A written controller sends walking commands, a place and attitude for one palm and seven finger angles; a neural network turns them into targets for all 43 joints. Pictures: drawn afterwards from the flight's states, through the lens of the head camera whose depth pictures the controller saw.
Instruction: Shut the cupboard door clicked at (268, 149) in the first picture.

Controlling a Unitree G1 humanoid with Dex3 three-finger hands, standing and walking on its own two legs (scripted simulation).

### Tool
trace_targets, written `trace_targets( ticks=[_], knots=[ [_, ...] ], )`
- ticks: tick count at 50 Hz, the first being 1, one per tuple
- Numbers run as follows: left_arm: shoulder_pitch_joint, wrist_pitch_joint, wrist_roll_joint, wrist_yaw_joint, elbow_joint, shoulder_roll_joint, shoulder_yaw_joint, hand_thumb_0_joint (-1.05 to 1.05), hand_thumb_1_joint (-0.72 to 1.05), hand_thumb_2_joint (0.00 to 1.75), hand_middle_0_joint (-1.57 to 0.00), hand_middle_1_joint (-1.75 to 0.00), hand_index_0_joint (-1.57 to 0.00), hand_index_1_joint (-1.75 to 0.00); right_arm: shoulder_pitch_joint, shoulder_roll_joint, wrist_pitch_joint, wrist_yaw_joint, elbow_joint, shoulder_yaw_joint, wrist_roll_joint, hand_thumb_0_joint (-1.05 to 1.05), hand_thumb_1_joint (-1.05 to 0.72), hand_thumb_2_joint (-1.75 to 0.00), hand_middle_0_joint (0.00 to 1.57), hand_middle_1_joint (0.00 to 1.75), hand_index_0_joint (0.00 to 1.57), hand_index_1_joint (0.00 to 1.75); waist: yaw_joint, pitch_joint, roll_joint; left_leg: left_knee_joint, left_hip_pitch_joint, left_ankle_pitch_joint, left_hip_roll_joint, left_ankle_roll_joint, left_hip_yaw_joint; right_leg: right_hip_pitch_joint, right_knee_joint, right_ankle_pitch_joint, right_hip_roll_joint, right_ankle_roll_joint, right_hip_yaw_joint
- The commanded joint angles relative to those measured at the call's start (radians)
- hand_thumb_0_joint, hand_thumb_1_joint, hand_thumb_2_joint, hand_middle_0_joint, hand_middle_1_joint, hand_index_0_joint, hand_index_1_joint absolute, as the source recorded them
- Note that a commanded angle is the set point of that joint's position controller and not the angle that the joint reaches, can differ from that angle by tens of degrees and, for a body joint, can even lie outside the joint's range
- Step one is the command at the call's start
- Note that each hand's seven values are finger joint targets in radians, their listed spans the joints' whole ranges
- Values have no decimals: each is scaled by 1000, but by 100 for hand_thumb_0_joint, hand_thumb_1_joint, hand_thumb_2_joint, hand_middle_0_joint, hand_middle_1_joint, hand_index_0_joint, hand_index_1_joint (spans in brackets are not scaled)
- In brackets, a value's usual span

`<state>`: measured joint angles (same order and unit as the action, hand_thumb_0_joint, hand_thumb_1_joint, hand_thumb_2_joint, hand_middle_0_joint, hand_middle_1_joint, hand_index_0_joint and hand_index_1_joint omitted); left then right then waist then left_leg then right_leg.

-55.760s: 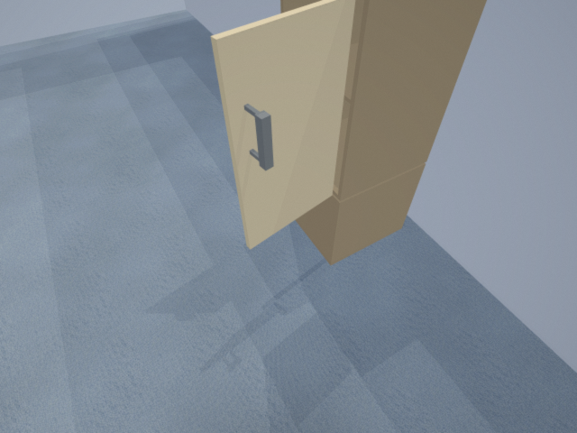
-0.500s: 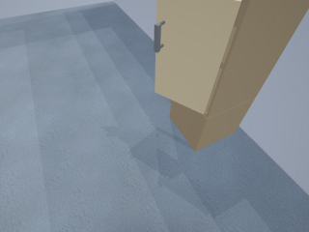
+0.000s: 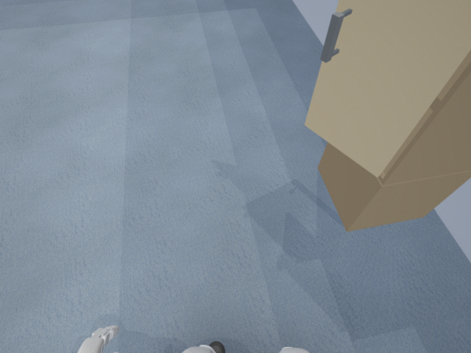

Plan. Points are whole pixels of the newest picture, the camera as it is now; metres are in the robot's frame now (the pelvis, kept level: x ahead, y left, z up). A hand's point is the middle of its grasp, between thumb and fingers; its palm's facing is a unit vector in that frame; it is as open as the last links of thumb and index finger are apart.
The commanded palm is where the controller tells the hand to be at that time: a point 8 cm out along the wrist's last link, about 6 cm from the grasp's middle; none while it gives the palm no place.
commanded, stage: walk to a spot facing it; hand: left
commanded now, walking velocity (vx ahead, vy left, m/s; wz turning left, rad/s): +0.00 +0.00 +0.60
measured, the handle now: (336, 35) +0.88 -0.27 +0.05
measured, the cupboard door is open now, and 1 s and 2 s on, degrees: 29 29 29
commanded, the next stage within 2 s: turn to face it in 1.36 s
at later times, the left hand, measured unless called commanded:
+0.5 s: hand out of the picture -0.03 +0.21 -0.19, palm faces +0.36 -0.89 -0.27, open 7.4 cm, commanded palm none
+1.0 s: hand out of the picture +0.03 +0.14 -0.15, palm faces +0.65 -0.72 -0.23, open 7.4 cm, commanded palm none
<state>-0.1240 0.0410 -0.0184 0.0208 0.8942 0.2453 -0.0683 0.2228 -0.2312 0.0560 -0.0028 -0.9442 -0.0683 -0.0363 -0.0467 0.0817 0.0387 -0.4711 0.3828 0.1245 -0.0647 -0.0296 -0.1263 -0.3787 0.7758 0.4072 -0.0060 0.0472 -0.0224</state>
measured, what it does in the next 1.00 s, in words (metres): walks ahead, turning left: right foot, then left foot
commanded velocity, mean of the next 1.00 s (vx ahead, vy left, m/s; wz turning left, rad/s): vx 0.19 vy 0.00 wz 0.60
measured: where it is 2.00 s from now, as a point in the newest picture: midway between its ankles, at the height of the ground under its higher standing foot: (183, 309)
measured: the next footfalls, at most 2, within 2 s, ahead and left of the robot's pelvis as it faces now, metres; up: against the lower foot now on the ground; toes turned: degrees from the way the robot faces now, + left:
right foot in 0.06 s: +0.03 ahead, -0.14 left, +0.00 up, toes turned +4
left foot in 0.40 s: +0.02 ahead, +0.12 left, +0.00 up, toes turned +22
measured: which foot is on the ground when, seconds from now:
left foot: down 0.00-0.06, up 0.08-0.38, down 0.40-0.74, up 0.76-1.00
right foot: up 0.00-0.04, down 0.06-0.40, up 0.42-0.72, down 0.74-1.00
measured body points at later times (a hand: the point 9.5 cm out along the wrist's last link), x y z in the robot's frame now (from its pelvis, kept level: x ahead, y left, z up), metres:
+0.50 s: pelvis +0.01 -0.01 -0.02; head +0.06 +0.02 +0.43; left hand -0.05 +0.25 -0.17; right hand +0.21 -0.21 -0.14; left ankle -0.02 +0.10 -0.74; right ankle +0.00 -0.15 -0.69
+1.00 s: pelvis +0.13 -0.01 +0.01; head +0.17 +0.00 +0.46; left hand -0.01 +0.18 -0.13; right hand +0.34 -0.17 -0.15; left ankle +0.06 +0.12 -0.65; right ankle +0.15 -0.11 -0.74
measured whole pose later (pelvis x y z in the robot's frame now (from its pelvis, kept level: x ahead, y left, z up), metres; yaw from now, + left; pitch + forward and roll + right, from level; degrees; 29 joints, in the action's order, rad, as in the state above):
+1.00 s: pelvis +0.13 -0.01 +0.01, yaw +41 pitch +1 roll +2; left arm -0.33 -0.06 -0.03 0.01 0.96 0.15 -0.04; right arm 0.20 -0.23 0.05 0.04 -0.95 -0.08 -0.03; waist -0.02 0.07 0.01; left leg -1.10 0.60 0.26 0.06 0.02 0.04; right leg -0.10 0.39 0.29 -0.10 -0.01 0.26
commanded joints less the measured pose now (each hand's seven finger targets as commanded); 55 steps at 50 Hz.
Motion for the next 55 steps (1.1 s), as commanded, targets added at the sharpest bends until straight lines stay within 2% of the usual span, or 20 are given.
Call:
trace_targets(
  ticks=[1,3,4,7,12,16,18,19,20,21,25,34,35,36,37,38,39,41,43,55],
  knots=[
    [-212,-19,-3,12,-29,119,-36,0,90,90,-20,-30,-20,-30,-52,-165,-2,-5,103,-57,14,0,-90,-90,20,30,20,30,88,-131,72,98,96,245,117,-36,-237,309,-373,-86,-3,-28,15],
    [-137,-27,-21,24,-69,250,-48,0,90,90,-20,-30,-20,-30,-24,-82,-5,4,123,-52,16,0,-90,-90,20,30,20,30,73,-68,-287,-491,294,430,-64,79,41,244,-633,85,-472,-215,-446],
    [-40,-25,-10,26,-96,228,-38,0,90,90,-20,-30,-20,-30,-1,-117,3,11,120,-57,3,0,-90,-90,20,30,20,30,20,-55,-168,-678,218,399,6,62,19,88,-588,59,-457,-233,-347],
    [1,-46,-8,27,-95,120,-20,0,90,90,-20,-30,-20,-30,8,-91,1,25,104,-44,12,0,-90,-90,20,30,20,30,-15,-47,-217,-745,241,294,70,84,74,188,-422,-463,-302,-192,-87],
    [-172,-49,-12,26,-51,170,-36,0,90,90,-20,-30,-20,-30,-122,-61,-1,31,145,-16,20,0,-90,-90,20,30,20,30,72,-83,-215,-461,169,329,70,89,178,370,-319,-822,-312,-172,16],
    [-200,-42,-14,21,-45,197,-50,0,90,90,-20,-30,-20,-30,-130,-58,-10,30,149,-6,25,0,-90,-90,20,30,20,30,82,-110,-263,-237,51,292,55,67,231,384,-253,-860,-323,-149,57],
    [-184,-41,-7,17,-47,197,-51,0,90,90,-20,-30,-20,-30,-66,-89,-17,28,133,-13,20,0,-90,-90,20,30,20,30,40,-130,-239,-52,-111,152,47,51,236,310,-148,-823,-306,-101,109],
    [-182,-37,1,14,-58,181,-47,0,90,90,-20,-30,-20,-30,6,-145,-27,27,111,-27,15,0,-90,-90,20,30,20,30,-2,-186,-100,29,-317,-136,120,19,157,168,6,-667,-273,-48,164],
    [-191,-35,7,6,-96,106,-32,0,90,90,-20,-30,-20,-30,80,-260,-33,19,97,-55,6,0,-90,-90,20,30,20,30,-33,-253,225,17,-533,-520,395,-124,-194,-123,226,6,-130,24,199],
    [-116,-31,-6,7,-136,91,-17,0,90,90,-20,-30,-20,-30,144,-286,-24,14,71,-59,10,0,-90,-90,20,30,20,30,-64,-233,205,53,-491,-468,479,-213,-249,-193,324,289,-103,11,113],
    [-12,-24,-7,-18,-116,98,-28,0,90,90,-20,-30,-20,-30,16,-211,-39,-9,105,-31,1,0,-90,-90,20,30,20,30,-13,-58,145,172,-239,166,328,-145,-214,-243,344,53,-114,13,30],
    [-155,-48,-12,-48,-75,92,-29,0,90,90,-20,-30,-20,-30,-58,-211,-44,1,112,-42,3,0,-90,-90,20,30,20,30,74,-39,109,140,27,513,209,-110,-193,149,-139,-84,2,16,131],
    [-248,-56,-15,-44,-48,116,-39,0,90,90,-20,-30,-20,-30,-89,-191,-44,2,123,-38,9,0,-90,-90,20,30,20,30,123,-47,39,34,163,548,157,-86,-153,322,-230,-83,-6,13,112],
    [-348,-70,-26,-31,-30,180,-55,0,90,90,-20,-30,-20,-30,-91,-123,-48,4,141,-24,19,0,-90,-90,20,30,20,30,174,-76,-187,-234,340,557,42,-32,-35,490,-423,149,-170,-26,-90],
    [-380,-74,-26,-16,-38,259,-61,0,90,90,-20,-30,-20,-30,-104,-61,-53,11,171,-10,25,0,-90,-90,20,30,20,30,193,-75,-426,-591,441,543,-32,18,85,465,-654,419,-466,-130,-511],
    [-316,-74,-12,-7,-50,233,-55,0,90,90,-20,-30,-20,-30,-98,-113,-50,17,169,-24,6,0,-90,-90,20,30,20,30,130,-30,-312,-747,413,448,59,12,20,315,-678,493,-496,-173,-550],
    [-238,-82,-14,-2,-63,196,-50,0,90,90,-20,-30,-20,-30,-97,-101,-52,21,153,-29,3,0,-90,-90,20,30,20,30,94,5,-265,-818,412,355,95,16,13,233,-673,465,-479,-175,-515],
    [-139,-98,-12,-5,-67,108,-27,0,90,90,-20,-30,-20,-30,-58,-77,-43,39,106,-25,0,0,-90,-90,20,30,20,30,31,10,-165,-816,323,179,141,35,52,157,-619,149,-375,-129,-171],
    [-180,-111,-11,-5,-41,77,-22,0,90,90,-20,-30,-20,-30,-30,-39,-39,48,82,-16,6,0,-90,-90,20,30,20,30,33,-27,-189,-754,295,130,135,46,106,237,-572,-161,-311,-112,18],
    [-359,-118,-14,3,71,89,-23,0,90,90,-20,-30,-20,-30,-238,1,-54,67,149,17,9,0,-90,-90,20,30,20,30,89,-11,-193,-268,242,179,122,-6,260,491,-438,-751,-388,-123,245]
  ],
)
